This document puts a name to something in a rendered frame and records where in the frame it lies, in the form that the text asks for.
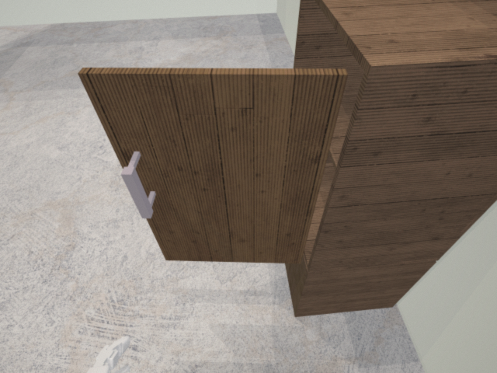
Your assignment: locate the handle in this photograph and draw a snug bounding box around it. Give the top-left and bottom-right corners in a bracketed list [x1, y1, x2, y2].
[121, 152, 156, 218]

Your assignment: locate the left robot hand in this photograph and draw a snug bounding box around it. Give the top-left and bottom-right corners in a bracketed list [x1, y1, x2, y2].
[86, 336, 130, 373]

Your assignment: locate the cupboard door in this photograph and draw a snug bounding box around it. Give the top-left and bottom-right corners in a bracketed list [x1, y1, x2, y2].
[78, 68, 348, 263]

